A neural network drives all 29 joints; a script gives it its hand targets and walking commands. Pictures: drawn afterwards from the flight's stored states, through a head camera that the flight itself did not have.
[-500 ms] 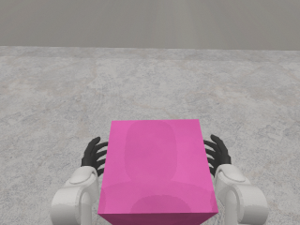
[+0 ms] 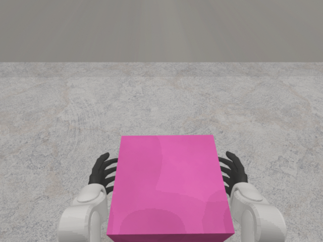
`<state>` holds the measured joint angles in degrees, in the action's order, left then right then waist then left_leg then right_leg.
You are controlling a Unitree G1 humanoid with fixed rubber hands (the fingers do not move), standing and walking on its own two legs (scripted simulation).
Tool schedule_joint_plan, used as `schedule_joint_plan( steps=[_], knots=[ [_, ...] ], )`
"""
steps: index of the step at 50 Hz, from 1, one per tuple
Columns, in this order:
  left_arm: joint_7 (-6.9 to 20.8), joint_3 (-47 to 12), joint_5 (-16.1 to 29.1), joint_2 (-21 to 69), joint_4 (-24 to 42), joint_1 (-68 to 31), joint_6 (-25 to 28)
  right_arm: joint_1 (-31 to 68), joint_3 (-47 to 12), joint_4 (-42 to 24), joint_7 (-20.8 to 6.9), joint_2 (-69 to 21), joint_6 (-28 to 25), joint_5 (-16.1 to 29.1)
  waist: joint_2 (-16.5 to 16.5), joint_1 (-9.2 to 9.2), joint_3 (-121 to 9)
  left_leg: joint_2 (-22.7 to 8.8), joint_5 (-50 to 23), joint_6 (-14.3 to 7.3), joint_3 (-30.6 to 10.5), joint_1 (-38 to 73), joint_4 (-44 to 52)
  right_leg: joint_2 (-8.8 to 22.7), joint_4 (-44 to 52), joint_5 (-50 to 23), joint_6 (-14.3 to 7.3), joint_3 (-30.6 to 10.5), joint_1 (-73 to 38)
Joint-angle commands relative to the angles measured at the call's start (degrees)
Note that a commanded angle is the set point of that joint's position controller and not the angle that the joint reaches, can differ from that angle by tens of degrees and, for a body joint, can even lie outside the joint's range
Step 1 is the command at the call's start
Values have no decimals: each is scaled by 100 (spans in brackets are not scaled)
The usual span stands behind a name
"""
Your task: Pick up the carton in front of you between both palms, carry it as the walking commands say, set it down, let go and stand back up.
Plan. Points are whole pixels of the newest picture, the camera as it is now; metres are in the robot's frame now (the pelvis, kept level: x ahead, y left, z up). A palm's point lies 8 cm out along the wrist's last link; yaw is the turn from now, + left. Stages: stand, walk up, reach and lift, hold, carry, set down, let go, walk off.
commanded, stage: carry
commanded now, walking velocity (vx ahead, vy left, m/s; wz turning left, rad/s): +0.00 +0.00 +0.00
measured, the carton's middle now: (167, 198) +0.23 -0.01 +0.00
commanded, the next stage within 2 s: none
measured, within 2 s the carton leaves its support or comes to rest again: neither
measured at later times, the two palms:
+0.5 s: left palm (118, 110) +0.45 +0.13 +0.09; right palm (218, 104) +0.48 -0.17 +0.09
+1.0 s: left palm (112, 103) +0.50 +0.15 +0.08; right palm (208, 99) +0.52 -0.15 +0.08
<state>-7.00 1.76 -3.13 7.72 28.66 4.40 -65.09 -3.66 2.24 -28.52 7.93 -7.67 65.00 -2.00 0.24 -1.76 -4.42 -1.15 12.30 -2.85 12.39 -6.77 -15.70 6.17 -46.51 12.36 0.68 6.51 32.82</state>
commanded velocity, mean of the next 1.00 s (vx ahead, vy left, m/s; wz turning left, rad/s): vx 0.00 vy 0.00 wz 0.00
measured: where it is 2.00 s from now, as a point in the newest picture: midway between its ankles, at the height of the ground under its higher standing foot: outside the picture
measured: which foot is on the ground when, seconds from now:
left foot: down 0.00-0.20, up 0.22-0.44, down 0.46-1.00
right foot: up 0.00-0.14, down 0.16-1.00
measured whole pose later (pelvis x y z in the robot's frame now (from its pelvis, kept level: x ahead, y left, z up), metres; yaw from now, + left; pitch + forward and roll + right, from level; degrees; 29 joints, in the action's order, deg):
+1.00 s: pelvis +0.27 -0.01 -0.01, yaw +3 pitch +2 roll +0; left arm -7.1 3.1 -2.9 7.3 24.7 -1.6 -69.1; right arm 1.7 4.0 -25.7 7.9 -7.3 69.3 -3.1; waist -0.4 0.1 -6.8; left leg -2.7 20.0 -0.2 7.8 -10.8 -29.3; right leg 3.9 -29.9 15.8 -1.5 13.5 15.5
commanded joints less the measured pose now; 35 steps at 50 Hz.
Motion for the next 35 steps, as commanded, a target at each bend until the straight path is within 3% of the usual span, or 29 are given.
schedule_joint_plan(
  steps=[1, 3, 4, 5, 6, 7, 8, 9, 10, 11, 12, 14, 15, 16, 17, 18, 19, 20, 21, 22, 24, 25, 26, 27, 29, 31, 32, 34, 35],
  knots=[
    [542, -3592, 1269, 4425, 414, -1888, 72, 2039, -3675, -585, -825, -4364, -41, 1511, -559, 99, -564, -1256, -2603, -483, -643, 789, 527, -64, 840, -733, 14, 241, 78],
    [539, -3607, 1390, 4220, 682, -2065, -41, 1983, -3538, -776, -778, -4006, 10, 1463, -1103, 121, -335, -1100, -2860, -355, -267, 426, 370, -190, 1170, -1299, 22, 442, -343],
    [509, -3731, 1547, 4161, 779, -2272, -60, 1997, -3506, -617, -711, -4131, 48, 1431, -1116, 129, -356, -1158, -3021, -208, -131, 742, 152, -193, 1324, -1218, -25, 475, -372],
    [513, -3593, 1523, 4024, 747, -2195, -99, 2045, -3487, -853, -642, -3944, 59, 1403, -454, 95, -246, -1053, -3132, -257, -54, 424, -8, -334, 1522, -1596, 24, 665, -681],
    [522, -3514, 1489, 3943, 908, -2181, -157, 2232, -3540, -915, -603, -4162, 118, 1427, -668, 144, -549, -1204, -2922, -134, -50, 349, -302, -191, 1526, -1908, -103, 502, -1336],
    [535, -3548, 1642, 4088, 802, -2268, -201, 2315, -3536, -1009, -620, -4116, 139, 1462, -630, 148, -696, -877, -3331, -35, 176, 624, -989, -597, 2109, -2086, -90, 812, -1563],
    [555, -3538, 1706, 4003, 665, -2363, -243, 2463, -3493, -1072, -588, -3827, 203, 1399, -498, 235, -665, -695, -3276, 138, 241, 89, -1473, -625, 2442, -2471, -1, 1044, -2339],
    [559, -3560, 1657, 4042, 730, -2299, -310, 2248, -3493, -989, -564, -3823, 266, 1360, -251, 244, -1126, -580, -2523, 295, -33, -541, -2226, -123, 2444, -2833, -55, 622, -3569],
    [529, -3437, 1686, 3819, 851, -2319, -317, 2123, -3513, -879, -536, -3798, 335, 1397, 752, 333, -1832, -235, -301, 489, -171, -1610, -3596, 1273, 1983, -4637, -785, -1001, -4963],
    [505, -3230, 1513, 3598, 565, -1906, -332, 2191, -3653, -920, -553, -3751, 432, 1564, 1360, 335, -2283, 106, 1875, 545, -501, -1750, -4476, 1863, 2450, -5109, -1399, -1982, -4931],
    [512, -3347, 1695, 4022, 781, -2127, -339, 2356, -3599, -1059, -595, -4051, 408, 1662, 1140, 331, -2304, -21, 2153, 407, -875, -1901, -4942, 1950, 2687, -4744, -1586, -1881, -4572],
    [571, -3243, 1685, 4447, 603, -2245, -280, 2428, -3806, -822, -654, -4484, 365, 1662, 607, 235, -2065, -518, 1648, 245, -1331, -1345, -4028, 1440, 2901, -3811, -859, -876, -3529],
    [662, -3293, 1811, 4682, 485, -2471, -251, 2609, -3741, -888, -676, -4554, 333, 1673, 752, 167, -1768, -484, 1690, 236, -1226, -1369, -2823, 1249, 2960, -3406, -678, -665, -3434],
    [693, -3397, 1726, 4637, 624, -2503, -259, 2435, -3729, -780, -677, -4544, 287, 1540, 689, 209, -1723, -289, 1626, 293, -930, -1013, -2525, 1117, 3128, -2970, -674, -381, -2967],
    [743, -3421, 1724, 4764, 624, -2417, -227, 2719, -3785, -1083, -668, -4716, 223, 1563, 559, 236, -1810, -277, 1598, 329, -811, -798, -2284, 1051, 3208, -2165, -738, -304, -3030],
    [734, -3526, 1720, 4828, 713, -2552, -198, 2435, -3682, -750, -687, -4713, 243, 1427, 550, 236, -1669, -252, 1410, 352, -769, -706, -2014, 1116, 3269, -1860, -789, -366, -2853],
    [747, -3480, 1789, 4653, 697, -2361, -192, 2720, -3889, -1271, -704, -4663, 178, 1656, 637, 263, -1747, -263, 1206, 328, -766, -774, -1650, 1127, 3183, -1689, -801, -465, -2997],
    [743, -3500, 1766, 4625, 747, -2465, -218, 2737, -3764, -1051, -706, -4685, 234, 1600, 803, 251, -1662, -166, 797, 348, -592, -598, -1656, 999, 3166, -1185, -788, -197, -2636],
    [742, -3600, 1734, 4581, 799, -2504, -253, 2466, -3725, -884, -684, -4477, 290, 1478, 633, 214, -1577, -352, 333, 291, -595, -386, -1050, 929, 3126, -445, -691, -130, -2497],
    [711, -3486, 1657, 4404, 686, -2443, -293, 2531, -3651, -863, -675, -4521, 313, 1491, 433, 185, -1437, -186, -240, 318, -511, -220, -842, 778, 3150, 77, -568, -111, -2128],
    [700, -3334, 1560, 4171, 646, -2423, -384, 2529, -3519, -719, -666, -4182, 436, 1404, 566, 185, -1164, -611, -200, 305, -753, -237, -828, 600, 3070, 839, -404, -5, -1723],
    [710, -3350, 1676, 4311, 340, -2486, -444, 2676, -3536, -779, -656, -4240, 418, 1404, 385, 200, -1108, -786, -472, 297, -813, -449, -858, 560, 2855, -318, -309, 61, -2011],
    [684, -3479, 1574, 4093, 686, -2709, -435, 2460, -3466, -454, -654, -4213, 447, 1319, -76, 174, -1101, -884, -944, 288, -921, -450, -930, 530, 2498, -1353, -276, 100, -2282],
    [642, -3279, 1503, 4064, 556, -2615, -447, 2617, -3451, -373, -669, -4397, 452, 1478, -200, 183, -1122, -885, -921, 307, -872, -533, -905, 567, 2411, -1805, -244, 65, -2373],
    [569, -3279, 1519, 4134, 202, -2520, -526, 2323, -3312, -184, -671, -4109, 513, 1391, -270, 190, -1140, -868, -1000, 209, -967, -804, -873, 594, 2199, -2041, -231, -22, -2635],
    [578, -3336, 1580, 4463, 238, -2540, -454, 2691, -3440, -477, -663, -4373, 430, 1504, 0, 218, -1465, -912, -2099, 248, -993, -551, -1096, 380, 1819, -2526, -165, 158, -2733],
    [563, -3292, 1445, 4246, 196, -2601, -459, 2745, -3407, -421, -675, -4210, 432, 1563, 75, 199, -1399, -881, -2310, 210, -953, -525, -1262, 476, 1743, -3016, -200, 26, -2788],
    [603, -3490, 1633, 4517, 373, -2913, -363, 2940, -3526, -535, -716, -4517, 345, 1601, -209, 202, -1619, -861, -2471, 260, -891, -302, -1363, 456, 1602, -3066, -252, 19, -2774],
    [570, -3342, 1499, 4415, 374, -2735, -390, 2803, -3493, -435, -683, -4367, 355, 1551, -13, 223, -1395, -877, -2348, 329, -871, -509, -1275, 466, 1729, -3137, -230, 123, -2658]
  ],
)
